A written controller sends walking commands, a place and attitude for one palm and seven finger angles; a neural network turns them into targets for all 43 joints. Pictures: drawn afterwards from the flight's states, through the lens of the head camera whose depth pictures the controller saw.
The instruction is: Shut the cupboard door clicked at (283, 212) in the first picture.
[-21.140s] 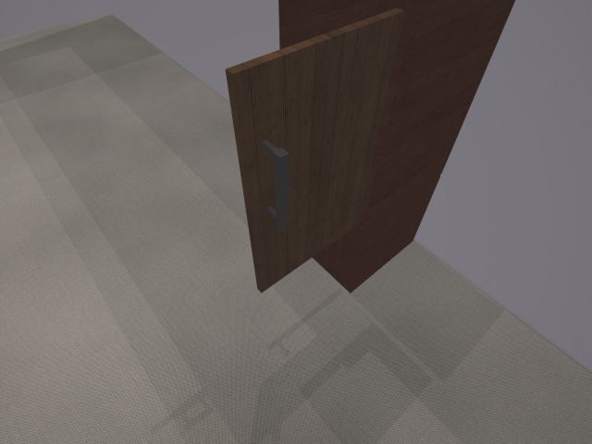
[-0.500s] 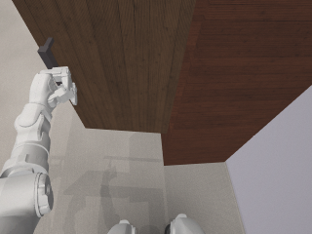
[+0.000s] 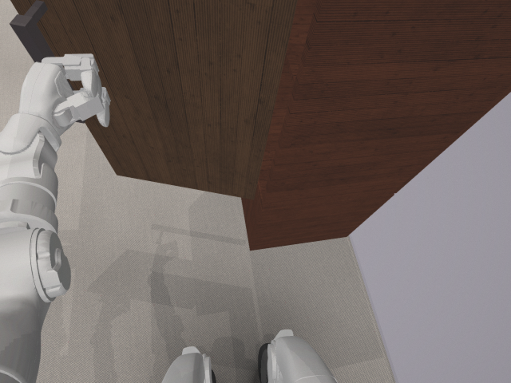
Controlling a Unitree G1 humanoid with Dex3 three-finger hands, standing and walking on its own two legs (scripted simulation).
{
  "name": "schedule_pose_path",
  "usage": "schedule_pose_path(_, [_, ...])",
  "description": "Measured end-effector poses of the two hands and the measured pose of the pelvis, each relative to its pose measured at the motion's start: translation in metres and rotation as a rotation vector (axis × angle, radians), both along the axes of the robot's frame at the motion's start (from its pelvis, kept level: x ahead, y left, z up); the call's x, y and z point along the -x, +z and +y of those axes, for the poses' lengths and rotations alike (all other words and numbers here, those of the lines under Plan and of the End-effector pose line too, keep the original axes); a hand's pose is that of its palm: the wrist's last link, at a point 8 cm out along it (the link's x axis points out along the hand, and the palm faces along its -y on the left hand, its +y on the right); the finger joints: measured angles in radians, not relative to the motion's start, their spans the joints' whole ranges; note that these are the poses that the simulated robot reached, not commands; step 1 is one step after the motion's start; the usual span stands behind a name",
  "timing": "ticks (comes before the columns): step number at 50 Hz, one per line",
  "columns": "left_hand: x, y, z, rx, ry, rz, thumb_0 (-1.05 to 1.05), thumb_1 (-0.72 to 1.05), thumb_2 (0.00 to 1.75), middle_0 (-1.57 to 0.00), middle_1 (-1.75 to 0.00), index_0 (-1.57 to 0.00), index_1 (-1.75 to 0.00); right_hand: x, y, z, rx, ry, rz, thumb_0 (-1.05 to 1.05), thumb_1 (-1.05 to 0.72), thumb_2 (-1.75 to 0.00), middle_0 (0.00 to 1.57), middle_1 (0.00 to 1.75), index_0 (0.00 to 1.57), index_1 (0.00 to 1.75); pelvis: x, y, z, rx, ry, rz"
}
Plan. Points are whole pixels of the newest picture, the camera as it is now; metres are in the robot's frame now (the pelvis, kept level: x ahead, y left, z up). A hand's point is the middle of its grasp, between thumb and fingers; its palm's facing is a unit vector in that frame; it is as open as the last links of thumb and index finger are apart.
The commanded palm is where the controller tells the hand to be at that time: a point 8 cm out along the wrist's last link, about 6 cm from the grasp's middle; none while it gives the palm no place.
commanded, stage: push the door shut along its arc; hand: left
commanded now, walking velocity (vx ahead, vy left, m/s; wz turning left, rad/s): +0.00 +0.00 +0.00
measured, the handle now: (61, 69) +0.58 +0.24 +0.09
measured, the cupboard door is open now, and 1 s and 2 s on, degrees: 71 54 53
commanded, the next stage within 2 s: pull the fist back off the door in 0.80 s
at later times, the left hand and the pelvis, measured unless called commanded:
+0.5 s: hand (127, 72) +0.57 +0.15 +0.09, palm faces -0.32 -0.95 -0.01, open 2.8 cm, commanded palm +0.58 +0.18 +0.09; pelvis +0.01 +0.01 -0.01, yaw -2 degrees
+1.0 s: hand (143, 52) +0.61 +0.13 +0.09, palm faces -0.15 -0.98 +0.12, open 3.2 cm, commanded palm +0.60 +0.14 +0.09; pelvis +0.01 +0.00 -0.02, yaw -1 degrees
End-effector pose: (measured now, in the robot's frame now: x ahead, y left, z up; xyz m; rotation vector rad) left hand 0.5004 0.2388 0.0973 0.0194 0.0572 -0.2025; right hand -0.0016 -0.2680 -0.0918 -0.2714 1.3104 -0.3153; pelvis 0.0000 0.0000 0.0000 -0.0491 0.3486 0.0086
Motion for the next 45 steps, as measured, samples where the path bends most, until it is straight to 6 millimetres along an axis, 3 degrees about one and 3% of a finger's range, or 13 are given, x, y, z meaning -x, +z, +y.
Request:
schedule_pose_path(11, [-0.037, -0.004, -0.028, 0.017, -0.093, 0.026, 0.01, 0.90, 0.90, -1.30, -1.50, -1.30, -1.50, 0.020, -0.002, 0.007, 0.011, -0.046, 0.074, 0.01, -0.90, -0.90, 0.20, 0.30, 0.20, 0.30, -0.006, -0.006, 0.005, 0.010, -0.010, 0.044])
schedule_pose_path(22, [-0.065, -0.006, -0.030, 0.006, -0.114, 0.030, -0.02, 0.83, 0.90, -1.29, -1.50, -1.30, -1.50, 0.034, -0.002, 0.014, 0.019, -0.083, 0.127, 0.01, -0.90, -0.90, 0.20, 0.30, 0.20, 0.30, -0.010, -0.013, 0.006, 0.018, -0.021, 0.085])
schedule_pose_path(45, [-0.092, -0.001, -0.054, -0.001, -0.169, 0.040, 0.02, 0.94, 0.97, -1.29, -1.50, -1.30, -1.50, 0.042, -0.008, 0.012, 0.041, -0.077, 0.176, 0.00, -0.90, -0.90, 0.20, 0.30, 0.20, 0.30, -0.012, -0.024, 0.006, 0.035, -0.005, 0.133])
